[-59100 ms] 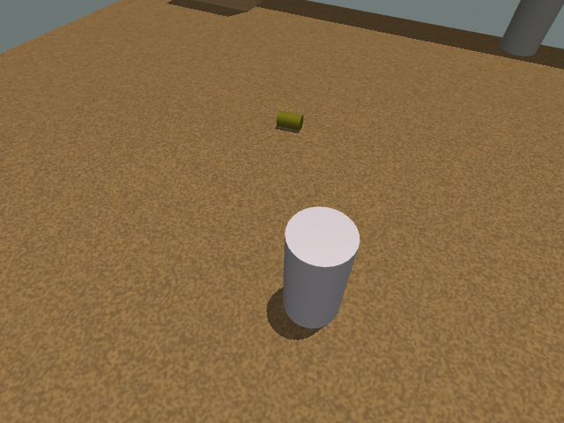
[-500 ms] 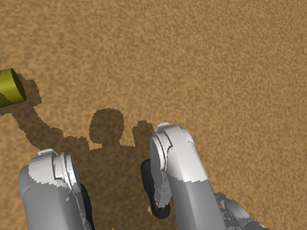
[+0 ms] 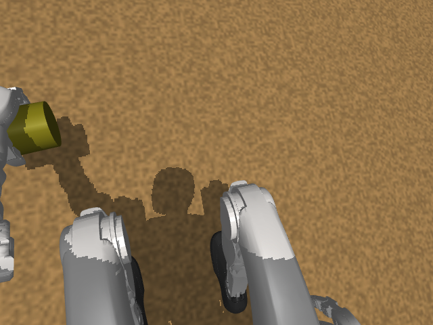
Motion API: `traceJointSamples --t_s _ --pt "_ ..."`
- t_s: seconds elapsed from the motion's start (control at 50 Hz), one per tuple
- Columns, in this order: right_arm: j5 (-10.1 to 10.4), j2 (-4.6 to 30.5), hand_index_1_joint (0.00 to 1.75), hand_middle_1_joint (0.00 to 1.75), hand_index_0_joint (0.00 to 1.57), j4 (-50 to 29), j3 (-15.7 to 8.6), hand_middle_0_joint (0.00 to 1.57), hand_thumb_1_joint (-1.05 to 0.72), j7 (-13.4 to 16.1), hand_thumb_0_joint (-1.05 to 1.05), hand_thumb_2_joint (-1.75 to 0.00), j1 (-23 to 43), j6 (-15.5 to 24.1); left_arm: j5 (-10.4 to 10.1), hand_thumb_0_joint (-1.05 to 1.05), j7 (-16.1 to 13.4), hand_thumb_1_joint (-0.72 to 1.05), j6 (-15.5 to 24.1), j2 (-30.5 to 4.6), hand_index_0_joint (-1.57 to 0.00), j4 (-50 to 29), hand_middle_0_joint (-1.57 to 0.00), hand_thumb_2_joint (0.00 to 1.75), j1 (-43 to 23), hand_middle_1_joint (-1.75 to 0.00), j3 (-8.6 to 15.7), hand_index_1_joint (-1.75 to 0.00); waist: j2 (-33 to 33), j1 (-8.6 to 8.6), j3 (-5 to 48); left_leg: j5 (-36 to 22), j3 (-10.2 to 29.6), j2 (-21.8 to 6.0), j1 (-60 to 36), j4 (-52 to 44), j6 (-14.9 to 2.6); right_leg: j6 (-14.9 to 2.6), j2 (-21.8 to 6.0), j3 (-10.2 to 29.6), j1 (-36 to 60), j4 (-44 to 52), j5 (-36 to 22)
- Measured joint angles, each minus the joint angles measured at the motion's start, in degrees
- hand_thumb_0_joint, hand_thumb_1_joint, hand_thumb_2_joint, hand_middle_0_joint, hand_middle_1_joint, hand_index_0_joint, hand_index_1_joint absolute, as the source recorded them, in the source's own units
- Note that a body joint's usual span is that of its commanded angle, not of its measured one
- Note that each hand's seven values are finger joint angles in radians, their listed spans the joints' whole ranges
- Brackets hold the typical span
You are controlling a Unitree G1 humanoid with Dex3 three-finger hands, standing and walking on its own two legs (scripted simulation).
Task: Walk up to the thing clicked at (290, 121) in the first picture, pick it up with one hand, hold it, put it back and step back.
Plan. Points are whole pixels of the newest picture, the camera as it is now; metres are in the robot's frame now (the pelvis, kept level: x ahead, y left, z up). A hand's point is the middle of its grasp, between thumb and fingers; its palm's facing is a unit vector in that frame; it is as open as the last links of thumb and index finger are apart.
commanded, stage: lift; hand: left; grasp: from above
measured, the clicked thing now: (9, 132) +0.48 +0.31 -0.16
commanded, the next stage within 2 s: hold in 1.44 s
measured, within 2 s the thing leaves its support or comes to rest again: neither
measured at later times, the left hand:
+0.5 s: hand out of the picture +0.39 +0.30 +0.04, palm faces -0.43 -0.13 -0.89, open 11.2 cm
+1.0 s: hand out of the picture +0.34 +0.27 +0.22, palm faces -0.46 -0.14 -0.88, open 11.2 cm
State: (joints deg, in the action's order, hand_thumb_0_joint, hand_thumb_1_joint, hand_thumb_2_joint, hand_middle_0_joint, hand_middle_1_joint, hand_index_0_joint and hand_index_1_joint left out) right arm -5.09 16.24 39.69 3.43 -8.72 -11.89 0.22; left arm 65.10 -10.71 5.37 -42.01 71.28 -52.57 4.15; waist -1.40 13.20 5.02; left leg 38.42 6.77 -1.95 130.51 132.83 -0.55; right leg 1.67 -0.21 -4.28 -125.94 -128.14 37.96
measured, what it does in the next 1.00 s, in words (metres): rises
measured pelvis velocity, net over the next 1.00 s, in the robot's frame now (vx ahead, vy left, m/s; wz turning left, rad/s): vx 0.03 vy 0.00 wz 0.10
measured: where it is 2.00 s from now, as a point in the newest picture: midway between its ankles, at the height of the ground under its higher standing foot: (184, 300)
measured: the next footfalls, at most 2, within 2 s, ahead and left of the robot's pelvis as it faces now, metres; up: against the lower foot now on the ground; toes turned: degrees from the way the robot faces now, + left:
none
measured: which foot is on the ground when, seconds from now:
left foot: down 0.00-1.00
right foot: down 0.00-1.00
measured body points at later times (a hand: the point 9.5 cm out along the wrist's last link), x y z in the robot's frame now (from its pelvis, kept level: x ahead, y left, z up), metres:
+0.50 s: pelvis +0.00 +0.00 +0.13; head +0.17 +0.05 +0.55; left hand +0.41 +0.31 +0.09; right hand +0.13 -0.26 +0.01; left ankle +0.08 +0.12 -0.32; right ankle +0.10 -0.13 -0.32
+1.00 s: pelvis +0.03 +0.00 +0.31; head +0.11 +0.02 +0.75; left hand +0.36 +0.28 +0.27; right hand +0.15 -0.25 +0.19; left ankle +0.08 +0.12 -0.32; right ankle +0.10 -0.13 -0.32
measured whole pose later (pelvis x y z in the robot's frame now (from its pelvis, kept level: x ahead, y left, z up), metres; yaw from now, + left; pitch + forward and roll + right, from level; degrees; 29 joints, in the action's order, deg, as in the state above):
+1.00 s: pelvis +0.03 +0.00 +0.31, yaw +6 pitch +17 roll -3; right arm 2.1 13.9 42.5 -1.0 2.9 -13.2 1.1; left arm 56.2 -6.9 -1.8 -25.1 47.4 -20.5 -8.8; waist -2.2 4.5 8.1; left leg 28.2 0.7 -2.9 60.8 71.5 -0.2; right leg 1.2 -0.2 -1.4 -58.7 -68.5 27.1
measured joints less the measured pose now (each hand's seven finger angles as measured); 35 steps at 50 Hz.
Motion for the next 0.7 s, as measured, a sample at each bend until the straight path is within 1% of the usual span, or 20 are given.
traceJointSamples --t_s 0.1,0.22,0.28,0.36,0.52,0.7 --pt "1.17 -0.08 0.30 0.30 0.20 -0.64 -1.26 0.20 -0.92 1.05 0.00 -0.90 -0.19 -1.18 -1.34 0.01 3.60 -0.14 -0.05 1.75 -0.66 -5.06 -0.64 0.47 3.68 -0.52 -1.00 -0.49 -0.86 -1.63 1.53 -0.02 -0.89 -0.07 -3.20 -3.33 -0.30 0.18 -0.14 0.60 2.98 3.03 0.08" --pt "2.48 0.10 0.30 0.30 0.20 -1.73 -2.35 0.20 -0.91 2.38 0.00 -0.90 0.12 -2.00 -3.52 0.01 5.86 -0.13 0.22 3.52 -0.66 -12.06 -0.64 0.47 8.35 -0.52 -2.15 -0.49 -0.97 -3.68 3.23 -0.53 -1.64 -0.08 -7.53 -7.72 -0.40 0.19 -0.31 1.02 7.06 7.10 -0.36" --pt "3.04 0.08 0.30 0.30 0.20 -2.29 -2.89 0.20 -0.91 3.08 0.00 -0.90 0.63 -2.27 -4.44 0.01 6.27 -0.13 -0.08 4.32 -0.66 -15.52 -0.64 0.47 10.92 -0.52 -2.87 -0.49 -0.97 -4.59 3.97 -0.86 -1.86 -0.12 -10.16 -10.24 -0.41 0.20 -0.35 1.09 9.59 9.58 -0.73" --pt "3.77 -0.22 0.30 0.30 0.20 -2.75 -3.52 0.20 -0.91 4.26 0.00 -0.90 1.65 -2.56 -6.31 0.01 6.86 -0.13 -1.37 5.57 -0.66 -20.22 -0.63 0.47 14.47 -0.52 -3.96 -0.49 -0.90 -5.59 4.38 -1.31 -2.21 -0.19 -14.88 -14.28 -0.41 0.22 -0.38 1.19 14.18 13.56 -1.26" --pt "5.28 -1.13 0.30 0.30 0.20 -2.36 -3.90 0.20 -0.90 6.90 0.00 -0.89 3.46 -2.92 -8.63 0.01 7.94 -0.13 -4.84 8.73 -0.66 -26.80 -0.64 0.48 20.95 -0.52 -6.54 -0.48 -1.20 -6.84 4.70 -2.70 -2.94 -0.29 -27.52 -25.13 -0.23 0.11 -0.47 1.32 26.53 24.26 -2.80" --pt "6.55 -2.21 0.30 0.30 0.20 -0.71 -3.66 0.20 -0.89 9.23 0.00 -0.89 2.62 -2.29 -9.45 0.01 7.91 -0.13 -6.41 12.08 -0.66 -29.76 -0.64 0.48 28.06 -0.51 -9.16 -0.48 -1.17 -7.83 4.87 -5.13 -4.25 -0.66 -44.83 -39.61 -0.02 -0.23 -0.25 1.95 43.06 38.25 -5.42"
